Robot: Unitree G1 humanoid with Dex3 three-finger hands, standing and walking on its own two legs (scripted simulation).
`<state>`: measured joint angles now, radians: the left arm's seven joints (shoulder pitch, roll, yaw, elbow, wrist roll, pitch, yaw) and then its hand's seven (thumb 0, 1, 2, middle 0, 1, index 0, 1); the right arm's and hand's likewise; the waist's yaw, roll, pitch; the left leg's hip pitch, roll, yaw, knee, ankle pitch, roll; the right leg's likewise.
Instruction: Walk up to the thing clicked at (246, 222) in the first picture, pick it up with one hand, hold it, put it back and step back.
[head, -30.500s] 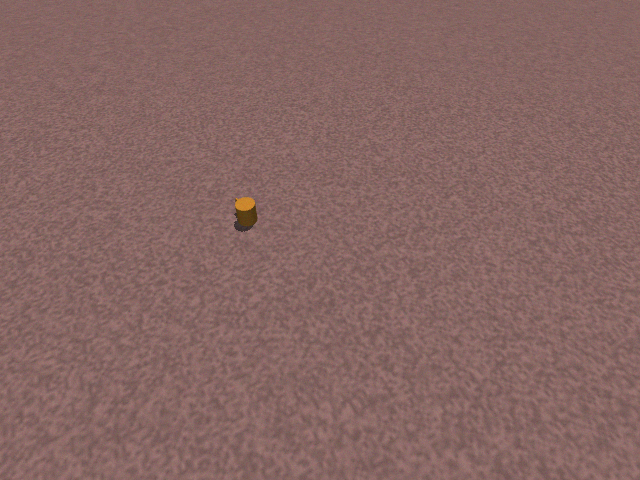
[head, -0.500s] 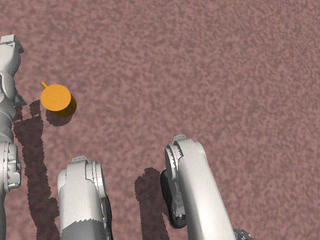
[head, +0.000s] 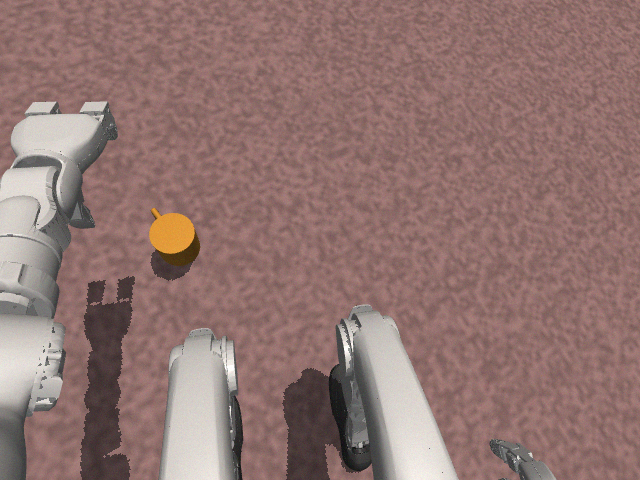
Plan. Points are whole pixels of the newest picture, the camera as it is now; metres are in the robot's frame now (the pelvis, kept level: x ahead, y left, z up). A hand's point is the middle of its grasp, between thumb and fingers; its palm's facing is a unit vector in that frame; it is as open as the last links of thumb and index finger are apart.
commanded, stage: go down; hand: left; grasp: from above
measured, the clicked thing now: (171, 234) +0.55 +0.20 -0.42
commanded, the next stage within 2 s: none
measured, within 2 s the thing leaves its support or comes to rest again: neither
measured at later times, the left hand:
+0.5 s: hand (56, 156) +0.50 +0.25 -0.01, palm faces -0.49 -0.04 -0.87, open 13.9 cm
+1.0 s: hand (41, 132) +0.50 +0.25 +0.03, palm faces -0.46 -0.02 -0.89, open 13.9 cm
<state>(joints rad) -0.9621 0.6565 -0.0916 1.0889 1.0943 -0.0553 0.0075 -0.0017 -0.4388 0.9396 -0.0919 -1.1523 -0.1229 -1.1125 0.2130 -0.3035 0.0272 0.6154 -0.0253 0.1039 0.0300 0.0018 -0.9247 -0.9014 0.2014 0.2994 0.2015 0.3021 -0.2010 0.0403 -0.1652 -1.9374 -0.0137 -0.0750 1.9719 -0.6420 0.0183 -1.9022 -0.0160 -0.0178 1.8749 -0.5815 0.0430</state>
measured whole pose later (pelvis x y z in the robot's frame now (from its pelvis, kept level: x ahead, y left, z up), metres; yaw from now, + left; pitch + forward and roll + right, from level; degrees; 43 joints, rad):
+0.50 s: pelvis +0.01 -0.01 +0.06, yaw +1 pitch +33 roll -4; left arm -0.92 0.65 -0.06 1.13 1.07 -0.10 -0.02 0.00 -0.50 0.94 -0.08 -1.11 -0.10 -1.08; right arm 0.25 -0.25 0.04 0.65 0.00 0.07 0.00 0.00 -0.92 -0.90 0.20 0.30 0.20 0.30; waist -0.19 0.06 -0.17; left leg -1.73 0.01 -0.06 1.77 -0.62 0.01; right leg -1.71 0.00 -0.01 1.69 -0.55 0.05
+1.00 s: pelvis +0.03 -0.01 +0.11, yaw +0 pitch +32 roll -4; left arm -0.87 0.62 -0.06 1.16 1.09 -0.10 0.07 0.00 -0.49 0.93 -0.07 -1.11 -0.10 -1.08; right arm 0.25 -0.25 0.01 0.68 0.00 0.07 0.00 0.00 -0.92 -0.90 0.20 0.30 0.20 0.30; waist -0.19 0.05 -0.18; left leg -1.56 0.02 -0.06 1.62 -0.61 0.00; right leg -1.55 0.01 -0.01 1.53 -0.54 0.04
